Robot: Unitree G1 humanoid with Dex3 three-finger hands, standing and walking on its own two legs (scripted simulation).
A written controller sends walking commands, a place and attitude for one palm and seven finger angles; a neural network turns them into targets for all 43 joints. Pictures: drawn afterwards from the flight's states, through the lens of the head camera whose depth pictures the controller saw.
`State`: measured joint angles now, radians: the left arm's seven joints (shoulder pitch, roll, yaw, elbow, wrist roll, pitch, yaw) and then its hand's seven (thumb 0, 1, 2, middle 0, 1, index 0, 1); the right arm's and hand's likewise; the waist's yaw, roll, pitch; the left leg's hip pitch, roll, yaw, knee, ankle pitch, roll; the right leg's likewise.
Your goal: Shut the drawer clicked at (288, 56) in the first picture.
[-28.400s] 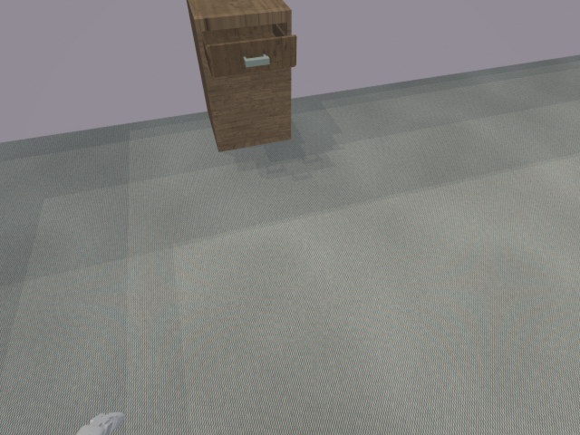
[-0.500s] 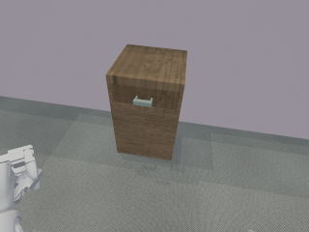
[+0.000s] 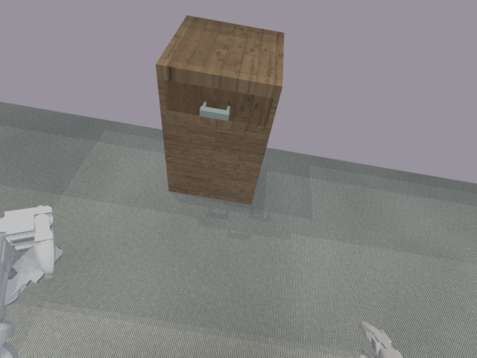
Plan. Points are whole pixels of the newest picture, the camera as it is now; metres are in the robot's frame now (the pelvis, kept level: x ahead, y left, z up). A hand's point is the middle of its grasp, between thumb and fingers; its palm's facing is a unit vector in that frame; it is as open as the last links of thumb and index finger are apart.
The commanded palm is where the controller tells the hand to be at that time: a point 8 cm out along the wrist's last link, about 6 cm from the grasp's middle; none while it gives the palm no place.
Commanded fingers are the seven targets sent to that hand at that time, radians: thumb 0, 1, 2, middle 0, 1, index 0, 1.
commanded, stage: stop stepping back and stand still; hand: left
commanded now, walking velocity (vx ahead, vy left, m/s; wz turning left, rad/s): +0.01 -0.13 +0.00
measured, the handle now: (215, 109) +0.93 +0.13 -0.17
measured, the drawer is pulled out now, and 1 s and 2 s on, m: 0.00 0.00 0.00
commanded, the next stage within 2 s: let the arm hang, fingers relaxed in 0.68 s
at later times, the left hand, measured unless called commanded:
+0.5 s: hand (79, 223) +0.22 +0.22 +0.18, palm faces +0.31 -0.84 -0.45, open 3.2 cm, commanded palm +0.16 +0.27 +0.19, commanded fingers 0.00 0.90 0.90 -1.40 -1.60 -1.40 -1.60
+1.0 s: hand (130, 350) +0.15 +0.19 -0.13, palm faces -0.04 -0.97 -0.25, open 3.0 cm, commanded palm none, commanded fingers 0.00 0.90 0.90 -0.92 -1.08 -0.92 -1.08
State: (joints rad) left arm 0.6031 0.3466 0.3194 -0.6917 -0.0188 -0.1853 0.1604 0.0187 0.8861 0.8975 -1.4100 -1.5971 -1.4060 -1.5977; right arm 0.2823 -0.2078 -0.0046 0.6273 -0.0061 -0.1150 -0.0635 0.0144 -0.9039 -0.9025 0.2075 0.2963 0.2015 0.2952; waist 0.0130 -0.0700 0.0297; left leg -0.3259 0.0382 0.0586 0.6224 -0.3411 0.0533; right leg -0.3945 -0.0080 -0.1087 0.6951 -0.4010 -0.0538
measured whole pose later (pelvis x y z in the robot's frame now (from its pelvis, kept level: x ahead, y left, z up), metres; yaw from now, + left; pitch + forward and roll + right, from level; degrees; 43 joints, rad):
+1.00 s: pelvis +0.04 +0.00 +0.00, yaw +0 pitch +1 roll +0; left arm 0.32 0.22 0.01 0.56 0.04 0.05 0.00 0.01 0.90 0.90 -1.23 -1.43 -1.23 -1.43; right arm 0.17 -0.22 0.00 0.77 -0.02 0.01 0.02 0.01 -0.91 -0.90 0.20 0.30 0.20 0.29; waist -0.03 -0.01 0.05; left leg -0.30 -0.01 0.08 0.63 -0.35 0.03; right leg -0.28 -0.09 -0.09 0.65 -0.37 0.04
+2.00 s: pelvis +0.02 -0.01 +0.02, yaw +0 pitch -2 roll +0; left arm 0.32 0.10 0.00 1.15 0.01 -0.01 0.03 0.00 0.91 0.90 -0.20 -0.30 -0.20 -0.30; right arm 0.36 -0.08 -0.01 1.15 -0.01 0.00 -0.03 0.00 -0.91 -0.90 0.20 0.30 0.20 0.29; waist -0.01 0.00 0.06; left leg -0.18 0.01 0.07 0.44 -0.23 0.02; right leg -0.15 -0.06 -0.10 0.44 -0.25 0.01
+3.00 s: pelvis +0.04 -0.03 +0.02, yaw +1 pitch -1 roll +0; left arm 0.32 0.10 0.01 1.15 0.01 -0.01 0.04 0.00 0.91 0.90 -0.20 -0.30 -0.20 -0.30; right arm 0.33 -0.08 0.00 1.16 -0.01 -0.01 -0.04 0.00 -0.91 -0.90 0.20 0.30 0.20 0.29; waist 0.00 0.01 0.06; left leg -0.16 0.03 0.05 0.43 -0.25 -0.01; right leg -0.13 -0.03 -0.13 0.43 -0.28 -0.01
